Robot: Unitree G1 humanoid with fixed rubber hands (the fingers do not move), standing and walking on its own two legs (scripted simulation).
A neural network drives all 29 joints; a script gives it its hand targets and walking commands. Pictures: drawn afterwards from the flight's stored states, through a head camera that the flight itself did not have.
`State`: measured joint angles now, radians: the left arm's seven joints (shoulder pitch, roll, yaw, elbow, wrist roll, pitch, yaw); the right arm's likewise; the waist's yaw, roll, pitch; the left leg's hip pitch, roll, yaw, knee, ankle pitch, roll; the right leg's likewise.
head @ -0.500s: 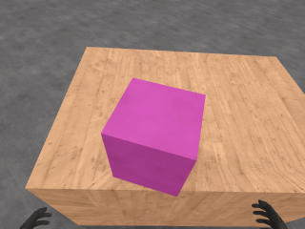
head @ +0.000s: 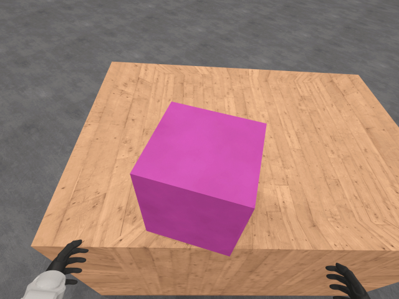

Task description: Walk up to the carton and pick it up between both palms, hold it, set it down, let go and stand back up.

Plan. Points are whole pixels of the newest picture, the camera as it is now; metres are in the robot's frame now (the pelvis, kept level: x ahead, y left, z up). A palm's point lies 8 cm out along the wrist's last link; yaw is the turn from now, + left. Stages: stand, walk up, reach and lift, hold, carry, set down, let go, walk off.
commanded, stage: reach and lift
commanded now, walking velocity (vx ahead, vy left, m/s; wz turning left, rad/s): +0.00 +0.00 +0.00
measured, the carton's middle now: (201, 181) +0.36 +0.01 +0.01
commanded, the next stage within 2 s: none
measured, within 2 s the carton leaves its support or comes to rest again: neither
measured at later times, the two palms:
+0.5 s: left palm (51, 274) +0.16 +0.28 -0.04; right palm out of the picture +0.13 -0.25 -0.03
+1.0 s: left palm (57, 256) +0.19 +0.27 -0.01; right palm (306, 294) +0.15 -0.18 -0.01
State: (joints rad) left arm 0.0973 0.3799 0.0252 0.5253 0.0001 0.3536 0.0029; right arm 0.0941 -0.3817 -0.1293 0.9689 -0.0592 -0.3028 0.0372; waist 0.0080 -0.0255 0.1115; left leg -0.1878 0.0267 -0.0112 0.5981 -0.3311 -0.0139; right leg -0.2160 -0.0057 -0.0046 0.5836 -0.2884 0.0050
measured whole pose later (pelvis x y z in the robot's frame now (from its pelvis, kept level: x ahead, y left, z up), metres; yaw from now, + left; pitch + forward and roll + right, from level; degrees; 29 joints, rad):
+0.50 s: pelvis -0.02 +0.01 +0.01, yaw +0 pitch -9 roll -1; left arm 0.15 0.37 0.03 0.44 0.00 0.20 -0.03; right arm 0.27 -0.20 -0.10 0.54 -0.01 -0.18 -0.05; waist 0.01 -0.03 0.11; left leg -0.07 0.03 -0.01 0.50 -0.27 -0.01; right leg -0.08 -0.01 0.00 0.45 -0.21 0.01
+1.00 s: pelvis +0.01 +0.01 +0.01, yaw +0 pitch -6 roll -1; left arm 0.28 0.37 0.03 0.27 -0.11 -0.07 -0.12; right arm 0.45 -0.04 0.01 0.26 0.09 -0.25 -0.16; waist 0.01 -0.03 0.11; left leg -0.07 0.02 -0.01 0.44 -0.27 -0.01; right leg -0.06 -0.01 0.00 0.36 -0.19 0.01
